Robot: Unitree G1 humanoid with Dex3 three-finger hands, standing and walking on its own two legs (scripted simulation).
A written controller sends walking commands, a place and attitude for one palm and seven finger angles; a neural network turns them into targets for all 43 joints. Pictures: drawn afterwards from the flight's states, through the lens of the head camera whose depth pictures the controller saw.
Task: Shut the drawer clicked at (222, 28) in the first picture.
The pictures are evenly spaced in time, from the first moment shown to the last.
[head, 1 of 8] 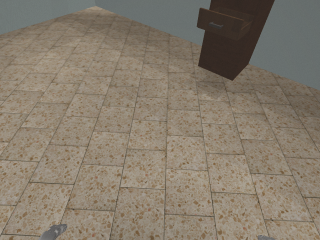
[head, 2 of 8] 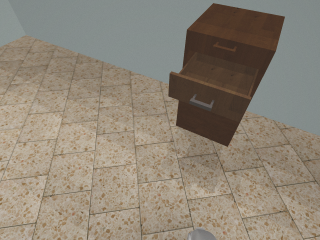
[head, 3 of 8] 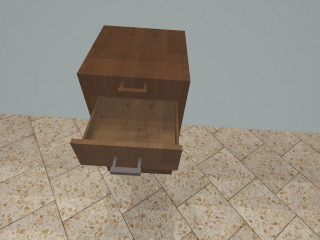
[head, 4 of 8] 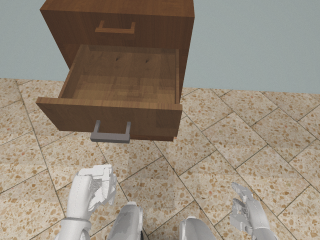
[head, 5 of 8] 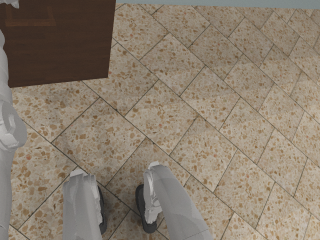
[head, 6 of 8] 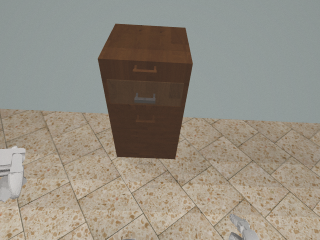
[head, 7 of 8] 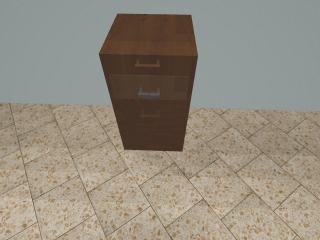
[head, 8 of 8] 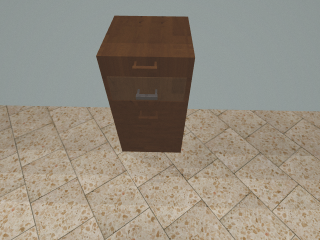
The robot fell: no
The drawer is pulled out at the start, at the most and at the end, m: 0.24 0.24 0.00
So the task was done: yes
